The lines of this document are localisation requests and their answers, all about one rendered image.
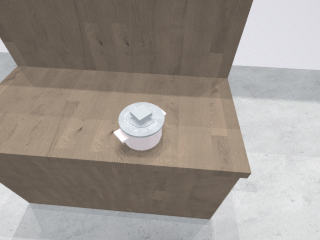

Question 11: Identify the table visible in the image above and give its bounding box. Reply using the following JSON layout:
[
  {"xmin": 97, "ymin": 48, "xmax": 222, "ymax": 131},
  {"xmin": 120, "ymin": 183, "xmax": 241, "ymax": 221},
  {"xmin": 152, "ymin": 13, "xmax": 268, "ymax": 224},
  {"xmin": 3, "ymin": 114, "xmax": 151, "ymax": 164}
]
[{"xmin": 0, "ymin": 0, "xmax": 253, "ymax": 220}]

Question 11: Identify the lid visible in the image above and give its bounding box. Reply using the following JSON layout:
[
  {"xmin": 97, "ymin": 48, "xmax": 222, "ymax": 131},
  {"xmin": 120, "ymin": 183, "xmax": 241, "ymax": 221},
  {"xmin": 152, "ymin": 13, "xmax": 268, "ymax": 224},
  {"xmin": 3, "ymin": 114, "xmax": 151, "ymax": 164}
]
[{"xmin": 118, "ymin": 102, "xmax": 165, "ymax": 138}]

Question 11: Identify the pot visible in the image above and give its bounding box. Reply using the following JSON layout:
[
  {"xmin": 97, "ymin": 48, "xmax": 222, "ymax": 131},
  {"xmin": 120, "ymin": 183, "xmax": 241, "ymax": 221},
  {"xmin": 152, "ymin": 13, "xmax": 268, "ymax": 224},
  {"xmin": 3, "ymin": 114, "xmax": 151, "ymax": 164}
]
[{"xmin": 113, "ymin": 109, "xmax": 167, "ymax": 151}]

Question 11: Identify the knob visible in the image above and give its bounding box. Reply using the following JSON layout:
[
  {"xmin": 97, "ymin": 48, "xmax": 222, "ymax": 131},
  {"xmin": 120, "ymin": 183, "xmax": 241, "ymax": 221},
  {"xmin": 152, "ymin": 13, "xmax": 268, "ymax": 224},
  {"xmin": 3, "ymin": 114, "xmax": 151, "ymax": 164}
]
[{"xmin": 130, "ymin": 104, "xmax": 152, "ymax": 123}]

